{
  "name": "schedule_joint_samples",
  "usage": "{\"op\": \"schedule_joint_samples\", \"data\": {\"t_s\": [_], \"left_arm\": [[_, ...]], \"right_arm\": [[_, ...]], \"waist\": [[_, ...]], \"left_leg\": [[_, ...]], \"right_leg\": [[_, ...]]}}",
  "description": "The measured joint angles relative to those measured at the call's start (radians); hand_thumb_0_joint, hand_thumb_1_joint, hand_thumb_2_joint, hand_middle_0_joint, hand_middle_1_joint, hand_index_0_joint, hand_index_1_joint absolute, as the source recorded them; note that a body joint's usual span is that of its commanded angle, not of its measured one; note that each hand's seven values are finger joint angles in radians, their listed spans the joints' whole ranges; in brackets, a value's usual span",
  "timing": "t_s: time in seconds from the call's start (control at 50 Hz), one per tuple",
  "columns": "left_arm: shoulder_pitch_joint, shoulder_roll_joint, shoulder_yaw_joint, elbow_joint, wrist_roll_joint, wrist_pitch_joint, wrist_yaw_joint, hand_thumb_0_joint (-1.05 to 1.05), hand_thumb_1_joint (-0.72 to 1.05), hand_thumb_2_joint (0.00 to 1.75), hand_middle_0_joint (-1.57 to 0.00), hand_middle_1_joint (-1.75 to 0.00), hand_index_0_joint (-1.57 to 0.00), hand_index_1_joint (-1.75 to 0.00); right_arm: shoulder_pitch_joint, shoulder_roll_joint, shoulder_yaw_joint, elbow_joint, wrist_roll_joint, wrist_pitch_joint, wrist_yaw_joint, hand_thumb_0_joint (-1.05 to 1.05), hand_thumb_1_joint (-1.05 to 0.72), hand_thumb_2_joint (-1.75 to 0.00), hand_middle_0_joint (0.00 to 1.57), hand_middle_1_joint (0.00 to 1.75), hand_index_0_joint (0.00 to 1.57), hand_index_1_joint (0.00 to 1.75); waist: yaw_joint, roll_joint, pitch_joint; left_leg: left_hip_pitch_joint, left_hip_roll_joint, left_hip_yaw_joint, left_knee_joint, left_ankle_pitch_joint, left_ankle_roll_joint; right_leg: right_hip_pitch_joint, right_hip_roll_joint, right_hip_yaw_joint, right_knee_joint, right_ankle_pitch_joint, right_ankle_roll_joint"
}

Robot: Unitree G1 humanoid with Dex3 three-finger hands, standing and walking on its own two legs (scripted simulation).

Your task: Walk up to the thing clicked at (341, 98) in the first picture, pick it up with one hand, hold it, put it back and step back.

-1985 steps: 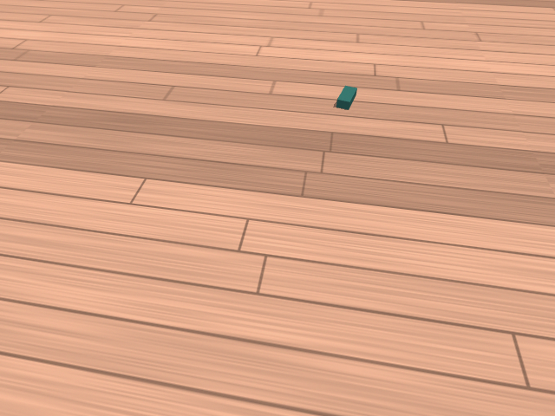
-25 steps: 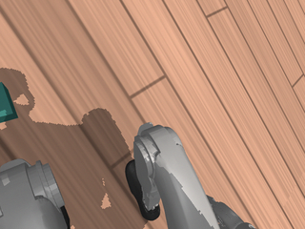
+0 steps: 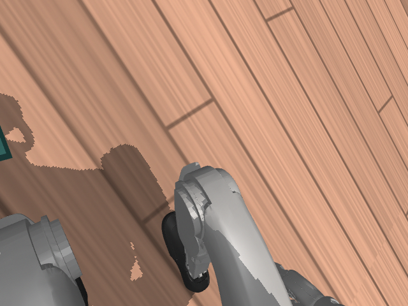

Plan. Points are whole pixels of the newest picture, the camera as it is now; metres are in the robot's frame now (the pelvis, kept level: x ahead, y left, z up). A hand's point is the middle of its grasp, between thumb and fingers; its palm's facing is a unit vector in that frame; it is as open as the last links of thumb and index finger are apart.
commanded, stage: open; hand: left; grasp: from above
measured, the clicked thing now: out of the picture +0.43 +0.33 -0.27
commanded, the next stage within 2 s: withdraw in 0.54 s
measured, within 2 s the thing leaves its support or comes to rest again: neither
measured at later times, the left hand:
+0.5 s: hand out of the picture +0.43 +0.33 -0.24, palm faces -0.47 -0.14 -0.87, open 13.9 cm
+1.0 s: hand out of the picture +0.45 +0.34 -0.19, palm faces -0.30 -0.10 -0.95, open 14.1 cm
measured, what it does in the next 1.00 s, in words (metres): stands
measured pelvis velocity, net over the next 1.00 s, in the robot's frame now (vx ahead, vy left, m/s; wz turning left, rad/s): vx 0.00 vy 0.00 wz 0.02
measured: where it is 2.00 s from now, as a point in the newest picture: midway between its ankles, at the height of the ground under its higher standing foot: (139, 291)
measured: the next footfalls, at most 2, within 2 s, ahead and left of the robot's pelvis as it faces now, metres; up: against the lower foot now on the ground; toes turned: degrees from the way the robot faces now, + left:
none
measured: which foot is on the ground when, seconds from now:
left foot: down 0.00-1.00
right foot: down 0.00-1.00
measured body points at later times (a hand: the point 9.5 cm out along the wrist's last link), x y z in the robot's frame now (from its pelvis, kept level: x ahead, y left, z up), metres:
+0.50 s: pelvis +0.00 +0.00 +0.00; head +0.26 +0.13 +0.34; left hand +0.45 +0.33 -0.19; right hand +0.07 -0.25 -0.06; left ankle +0.06 +0.14 -0.27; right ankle +0.11 -0.12 -0.27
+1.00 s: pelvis +0.00 +0.00 +0.01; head +0.25 +0.12 +0.37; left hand +0.46 +0.34 -0.13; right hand +0.08 -0.25 -0.07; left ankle +0.06 +0.14 -0.27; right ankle +0.11 -0.12 -0.27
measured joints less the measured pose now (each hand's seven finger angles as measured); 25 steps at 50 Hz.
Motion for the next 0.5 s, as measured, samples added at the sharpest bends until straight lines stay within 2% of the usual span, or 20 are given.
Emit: {"op": "schedule_joint_samples", "data": {"t_s": [0.24,0.46,0.5], "left_arm": [[0.003,-0.003,-0.006,-0.026,-0.027,0.016,-0.024,0.00,-0.46,0.94,-0.13,-0.99,-0.14,-0.97],[0.006,0.002,-0.016,-0.016,-0.022,0.008,-0.042,0.00,-0.48,0.96,-0.08,-1.03,-0.10,-1.01],[0.005,0.011,-0.003,-0.008,-0.016,0.002,-0.041,0.00,-0.48,0.96,-0.08,-1.03,-0.10,-1.01]], "right_arm": [[0.007,-0.001,0.006,-0.007,0.005,0.004,0.004,0.00,-0.90,-0.90,0.21,0.30,0.20,0.30],[0.006,-0.001,0.012,-0.025,0.008,0.009,0.000,0.00,-0.90,-0.90,0.21,0.30,0.20,0.30],[0.003,-0.003,0.013,-0.025,0.007,0.007,0.001,0.00,-0.90,-0.90,0.21,0.30,0.20,0.30]], "waist": [[0.000,0.007,-0.007],[0.000,0.007,-0.010],[-0.004,0.005,-0.006]], "left_leg": [[-0.004,0.002,0.001,0.000,0.000,0.009],[0.000,-0.002,0.002,-0.007,0.006,0.007],[0.000,-0.002,0.003,-0.006,0.006,0.007]], "right_leg": [[0.002,0.002,0.000,-0.007,0.001,0.004],[0.007,-0.002,0.000,-0.011,0.002,0.000],[0.006,-0.002,0.000,-0.009,0.003,0.001]]}}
